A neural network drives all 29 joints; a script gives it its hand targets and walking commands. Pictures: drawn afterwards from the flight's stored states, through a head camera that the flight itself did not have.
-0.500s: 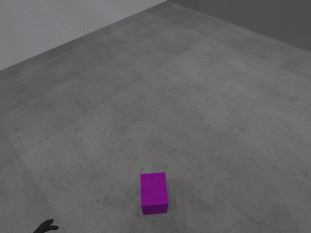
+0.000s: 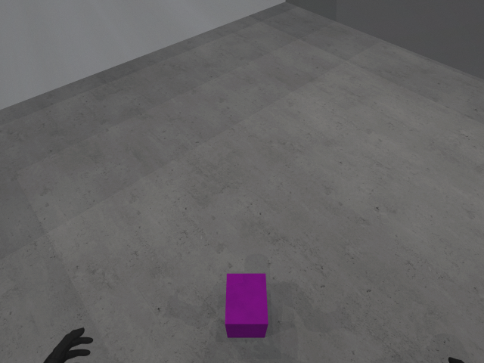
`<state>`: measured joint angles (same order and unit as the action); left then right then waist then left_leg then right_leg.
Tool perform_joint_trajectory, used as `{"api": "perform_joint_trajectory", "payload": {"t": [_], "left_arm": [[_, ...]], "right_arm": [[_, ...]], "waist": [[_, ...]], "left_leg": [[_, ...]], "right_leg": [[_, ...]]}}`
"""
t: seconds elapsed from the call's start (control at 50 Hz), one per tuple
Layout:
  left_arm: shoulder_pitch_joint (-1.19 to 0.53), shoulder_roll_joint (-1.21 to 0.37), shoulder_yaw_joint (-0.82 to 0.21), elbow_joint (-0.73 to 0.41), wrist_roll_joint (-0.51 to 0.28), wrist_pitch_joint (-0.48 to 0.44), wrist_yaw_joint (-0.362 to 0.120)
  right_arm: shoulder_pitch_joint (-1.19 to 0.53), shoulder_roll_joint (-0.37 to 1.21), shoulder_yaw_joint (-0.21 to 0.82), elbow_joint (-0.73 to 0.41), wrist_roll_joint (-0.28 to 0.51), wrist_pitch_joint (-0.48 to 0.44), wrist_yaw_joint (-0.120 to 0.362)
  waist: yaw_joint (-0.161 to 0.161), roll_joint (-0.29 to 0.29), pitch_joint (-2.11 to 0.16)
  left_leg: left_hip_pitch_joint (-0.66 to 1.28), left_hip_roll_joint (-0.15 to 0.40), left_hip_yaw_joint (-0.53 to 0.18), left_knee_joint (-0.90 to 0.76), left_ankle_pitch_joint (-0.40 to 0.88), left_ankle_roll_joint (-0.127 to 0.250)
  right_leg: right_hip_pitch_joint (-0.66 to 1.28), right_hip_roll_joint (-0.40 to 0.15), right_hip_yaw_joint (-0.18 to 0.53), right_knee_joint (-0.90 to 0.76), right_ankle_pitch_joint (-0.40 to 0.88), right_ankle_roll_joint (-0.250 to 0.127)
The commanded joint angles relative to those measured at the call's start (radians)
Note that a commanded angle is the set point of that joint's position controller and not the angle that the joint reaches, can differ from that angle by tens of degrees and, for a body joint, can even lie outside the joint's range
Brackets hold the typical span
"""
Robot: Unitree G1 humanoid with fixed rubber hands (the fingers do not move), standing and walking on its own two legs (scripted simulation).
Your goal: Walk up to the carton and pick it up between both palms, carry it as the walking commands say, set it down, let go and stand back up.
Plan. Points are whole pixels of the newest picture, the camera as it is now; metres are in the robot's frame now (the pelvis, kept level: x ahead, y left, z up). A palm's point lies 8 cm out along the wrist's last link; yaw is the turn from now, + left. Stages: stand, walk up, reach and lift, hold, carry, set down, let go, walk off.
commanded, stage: walk up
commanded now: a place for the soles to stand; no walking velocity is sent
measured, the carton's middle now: (246, 306) +0.41 +0.01 -0.66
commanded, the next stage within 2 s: none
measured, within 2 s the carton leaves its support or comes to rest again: neither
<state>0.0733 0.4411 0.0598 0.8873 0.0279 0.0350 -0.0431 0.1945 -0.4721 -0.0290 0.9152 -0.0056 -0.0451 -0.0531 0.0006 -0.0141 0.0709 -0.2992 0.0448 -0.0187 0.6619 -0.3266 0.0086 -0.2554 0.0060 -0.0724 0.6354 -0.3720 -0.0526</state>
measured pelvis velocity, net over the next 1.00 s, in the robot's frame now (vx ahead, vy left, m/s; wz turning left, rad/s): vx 0.00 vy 0.00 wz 0.05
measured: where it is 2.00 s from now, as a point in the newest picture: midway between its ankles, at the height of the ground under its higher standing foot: outside the picture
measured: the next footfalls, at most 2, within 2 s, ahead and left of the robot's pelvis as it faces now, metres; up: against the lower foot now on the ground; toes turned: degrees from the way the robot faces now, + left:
none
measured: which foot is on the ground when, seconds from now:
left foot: down 0.00-1.00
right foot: down 0.00-1.00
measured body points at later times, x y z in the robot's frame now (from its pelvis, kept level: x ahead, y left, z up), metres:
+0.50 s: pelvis +0.00 +0.00 +0.00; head +0.02 +0.01 +0.45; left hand +0.12 +0.33 -0.10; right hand +0.10 -0.34 -0.09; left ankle +0.00 +0.15 -0.72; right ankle -0.02 -0.09 -0.72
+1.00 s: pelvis +0.00 +0.00 +0.00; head +0.02 +0.01 +0.45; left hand +0.11 +0.34 -0.10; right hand +0.10 -0.34 -0.09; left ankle +0.00 +0.15 -0.72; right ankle -0.02 -0.09 -0.72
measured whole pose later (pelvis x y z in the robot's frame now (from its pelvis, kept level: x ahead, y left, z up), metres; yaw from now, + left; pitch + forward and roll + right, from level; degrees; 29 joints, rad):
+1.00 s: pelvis +0.00 +0.00 +0.00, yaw +3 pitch -1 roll +0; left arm 0.09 0.43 0.06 0.90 0.02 0.04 -0.04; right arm 0.21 -0.46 -0.02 0.93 -0.02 -0.05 -0.05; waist 0.01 -0.02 0.06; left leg -0.27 0.03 -0.02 0.58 -0.30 -0.02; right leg -0.22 -0.02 -0.11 0.60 -0.36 -0.03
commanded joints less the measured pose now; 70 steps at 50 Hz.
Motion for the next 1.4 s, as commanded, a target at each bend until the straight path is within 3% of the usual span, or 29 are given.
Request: {"api": "perform_joint_trajectory", "payload": {"t": [0.0, 0.04, 0.08, 0.1, 0.16, 0.22, 0.24, 0.28, 0.32, 0.38, 0.44, 0.5, 0.54, 0.58, 0.64, 0.68, 0.74, 0.78, 0.82, 0.9, 0.96, 1.0, 1.08, 1.12, 1.18, 1.26, 1.32, 1.36, 1.38], "left_arm": [[-0.040, 0.194, 0.034, -0.064, 0.000, -0.008, 0.007], [-0.051, 0.167, 0.026, -0.072, -0.004, -0.009, 0.010], [-0.034, 0.159, 0.030, -0.063, -0.008, -0.007, 0.008], [-0.028, 0.156, 0.032, -0.057, -0.008, -0.005, 0.006], [0.008, 0.163, 0.038, -0.040, -0.001, -0.011, -0.001], [0.011, 0.197, 0.042, -0.040, -0.001, -0.018, 0.005], [-0.002, 0.197, 0.039, -0.047, -0.002, -0.016, 0.007], [-0.032, 0.179, 0.028, -0.057, -0.004, -0.013, 0.009], [-0.031, 0.165, 0.026, -0.060, -0.006, -0.012, 0.011], [-0.014, 0.154, 0.030, -0.045, -0.009, -0.007, 0.006], [0.010, 0.160, 0.034, -0.030, -0.002, -0.010, 0.000], [0.003, 0.188, 0.038, -0.033, -0.003, -0.016, 0.006], [-0.029, 0.182, 0.032, -0.045, -0.004, -0.013, 0.009], [-0.040, 0.166, 0.026, -0.053, -0.004, -0.011, 0.011], [-0.026, 0.156, 0.030, -0.045, -0.007, -0.005, 0.007], [-0.012, 0.147, 0.031, -0.038, -0.007, -0.003, 0.003], [0.006, 0.166, 0.036, -0.024, 0.001, -0.011, -0.001], [0.003, 0.186, 0.039, -0.026, -0.001, -0.015, 0.004], [-0.025, 0.185, 0.034, -0.040, -0.003, -0.013, 0.008], [-0.033, 0.163, 0.030, -0.048, -0.004, -0.008, 0.009], [-0.015, 0.146, 0.032, -0.041, -0.007, -0.001, 0.004], [0.004, 0.145, 0.034, -0.033, -0.004, -0.003, 0.000], [0.008, 0.189, 0.042, -0.029, -0.001, -0.016, 0.005], [-0.023, 0.185, 0.036, -0.044, -0.002, -0.013, 0.008], [-0.030, 0.161, 0.028, -0.053, -0.003, -0.010, 0.010], [-0.006, 0.144, 0.033, -0.044, -0.008, -0.001, 0.004], [0.022, 0.157, 0.038, -0.030, 0.000, -0.008, -0.001], [0.024, 0.185, 0.043, -0.027, 0.001, -0.016, 0.003], [0.014, 0.189, 0.042, -0.035, -0.001, -0.017, 0.006]], "right_arm": [[0.044, -0.145, -0.028, -0.027, 0.000, -0.013, 0.000], [0.077, -0.194, -0.047, -0.017, -0.012, -0.024, 0.000], [0.097, -0.242, -0.058, -0.019, -0.009, -0.030, -0.002], [0.082, -0.247, -0.057, -0.026, -0.008, -0.027, -0.004], [0.007, -0.211, -0.045, -0.052, -0.007, -0.015, -0.003], [-0.018, -0.146, -0.025, -0.046, 0.004, -0.004, 0.001], [0.004, -0.141, -0.023, -0.038, 0.004, -0.004, 0.002], [0.042, -0.146, -0.028, -0.019, -0.004, -0.013, 0.004], [0.072, -0.203, -0.047, -0.011, -0.010, -0.021, 0.003], [0.068, -0.230, -0.049, -0.022, -0.007, -0.022, -0.002], [-0.003, -0.198, -0.038, -0.043, -0.006, -0.012, -0.001], [-0.016, -0.143, -0.024, -0.033, 0.002, -0.002, 0.005], [0.024, -0.140, -0.024, -0.015, -0.002, -0.006, 0.005], [0.049, -0.175, -0.038, -0.006, -0.009, -0.014, 0.005], [0.070, -0.220, -0.047, -0.009, -0.009, -0.021, 0.000], [0.043, -0.225, -0.045, -0.024, -0.010, -0.018, -0.002], [-0.017, -0.182, -0.032, -0.038, -0.007, -0.010, 0.002], [-0.023, -0.147, -0.024, -0.028, 0.000, -0.003, 0.006], [0.017, -0.139, -0.023, -0.013, -0.002, -0.004, 0.007], [0.063, -0.204, -0.045, -0.003, -0.010, -0.018, 0.004], [0.058, -0.227, -0.045, -0.019, -0.011, -0.019, -0.002], [0.018, -0.215, -0.041, -0.033, -0.011, -0.014, -0.002], [-0.020, -0.142, -0.022, -0.030, 0.000, -0.002, 0.006], [0.025, -0.139, -0.024, -0.013, -0.003, -0.005, 0.007], [0.058, -0.191, -0.043, -0.005, -0.012, -0.017, 0.006], [0.058, -0.229, -0.046, -0.024, -0.011, -0.018, -0.002], [-0.007, -0.191, -0.035, -0.044, -0.010, -0.009, 0.001], [-0.032, -0.147, -0.025, -0.040, -0.001, -0.002, 0.006], [-0.017, -0.137, -0.022, -0.034, 0.001, -0.001, 0.006]], "waist": [[-0.010, -0.086, -0.062], [-0.024, -0.017, -0.098], [-0.017, 0.075, -0.140], [-0.010, 0.082, -0.137], [0.027, 0.043, -0.111], [0.024, -0.058, -0.070], [0.010, -0.073, -0.062], [-0.015, -0.061, -0.066], [-0.018, 0.000, -0.102], [-0.008, 0.071, -0.131], [0.023, 0.029, -0.095], [0.017, -0.057, -0.062], [-0.007, -0.069, -0.055], [-0.016, -0.034, -0.074], [-0.013, 0.059, -0.115], [0.001, 0.078, -0.113], [0.024, 0.008, -0.076], [0.021, -0.050, -0.060], [-0.003, -0.068, -0.053], [-0.013, 0.017, -0.091], [-0.006, 0.082, -0.116], [0.016, 0.073, -0.103], [0.021, -0.056, -0.054], [-0.006, -0.072, -0.048], [-0.013, -0.010, -0.078], [-0.005, 0.082, -0.117], [0.026, 0.029, -0.085], [0.030, -0.048, -0.059], [0.018, -0.063, -0.050]], "left_leg": [[0.046, -0.017, 0.056, -0.069, 0.089, 0.035], [0.154, 0.074, -0.053, -0.126, 0.362, 0.068], [0.148, 0.198, -0.235, -0.171, 0.447, 0.162], [0.124, 0.214, -0.249, -0.178, 0.448, 0.186], [-0.005, 0.133, -0.138, -0.132, 0.312, 0.115], [-0.040, -0.030, 0.057, 0.007, 0.114, 0.023], [-0.012, -0.029, 0.065, -0.012, 0.072, 0.024], [0.077, 0.000, 0.040, -0.111, 0.174, 0.034], [0.148, 0.094, -0.075, -0.136, 0.392, 0.078], [0.099, 0.184, -0.215, -0.184, 0.411, 0.162], [-0.014, 0.110, -0.116, -0.143, 0.285, 0.102], [-0.016, -0.023, 0.048, -0.029, 0.145, 0.025], [0.042, -0.013, 0.049, -0.083, 0.139, 0.028], [0.102, 0.043, -0.018, -0.137, 0.305, 0.049], [0.102, 0.154, -0.193, -0.183, 0.398, 0.138], [0.051, 0.175, -0.226, -0.208, 0.352, 0.160], [-0.040, 0.071, -0.086, -0.137, 0.241, 0.081], [-0.024, -0.020, 0.028, -0.046, 0.167, 0.030], [0.025, -0.020, 0.047, -0.072, 0.129, 0.026], [0.109, 0.097, -0.116, -0.153, 0.385, 0.091], [0.060, 0.174, -0.247, -0.211, 0.366, 0.168], [-0.002, 0.153, -0.217, -0.204, 0.295, 0.147], [-0.032, -0.033, 0.034, -0.027, 0.141, 0.027], [0.029, -0.023, 0.047, -0.070, 0.114, 0.028], [0.113, 0.070, -0.076, -0.145, 0.365, 0.071], [0.055, 0.179, -0.256, -0.209, 0.374, 0.179], [-0.048, 0.097, -0.141, -0.156, 0.250, 0.108], [-0.046, -0.024, 0.018, -0.029, 0.173, 0.035], [-0.029, -0.035, 0.048, -0.017, 0.117, 0.024]], "right_leg": [[-0.011, -0.215, 0.202, -0.206, 0.268, -0.118], [-0.052, -0.135, 0.115, -0.102, 0.269, -0.033], [-0.028, -0.079, 0.093, 0.004, 0.242, 0.014], [-0.008, -0.066, 0.098, 0.007, 0.197, 0.015], [0.096, -0.100, 0.135, -0.116, 0.202, -0.020], [0.084, -0.231, 0.228, -0.247, 0.259, -0.127], [0.052, -0.242, 0.222, -0.252, 0.268, -0.135], [0.004, -0.198, 0.158, -0.211, 0.249, -0.087], [-0.018, -0.125, 0.086, -0.117, 0.261, -0.020], [0.039, -0.078, 0.091, -0.037, 0.220, 0.007], [0.111, -0.110, 0.125, -0.146, 0.205, -0.024], [0.078, -0.220, 0.193, -0.258, 0.218, -0.111], [0.025, -0.218, 0.164, -0.249, 0.206, -0.104], [0.009, -0.158, 0.099, -0.185, 0.199, -0.045], [0.035, -0.091, 0.078, -0.066, 0.211, 0.003], [0.068, -0.077, 0.092, -0.059, 0.171, 0.001], [0.125, -0.133, 0.133, -0.195, 0.170, -0.037], [0.094, -0.211, 0.179, -0.266, 0.184, -0.099], [0.042, -0.230, 0.165, -0.267, 0.188, -0.109], [0.017, -0.120, 0.061, -0.127, 0.195, -0.012], [0.061, -0.076, 0.083, -0.042, 0.164, 0.004], [0.102, -0.087, 0.101, -0.096, 0.144, -0.010], [0.088, -0.234, 0.184, -0.279, 0.184, -0.114], [0.031, -0.241, 0.157, -0.271, 0.187, -0.113], [0.005, -0.143, 0.057, -0.157, 0.187, -0.022], [0.064, -0.076, 0.082, -0.035, 0.160, 0.004], [0.130, -0.122, 0.123, -0.166, 0.156, -0.029], [0.107, -0.220, 0.174, -0.271, 0.175, -0.098], [0.079, -0.253, 0.183, -0.286, 0.200, -0.124]]}}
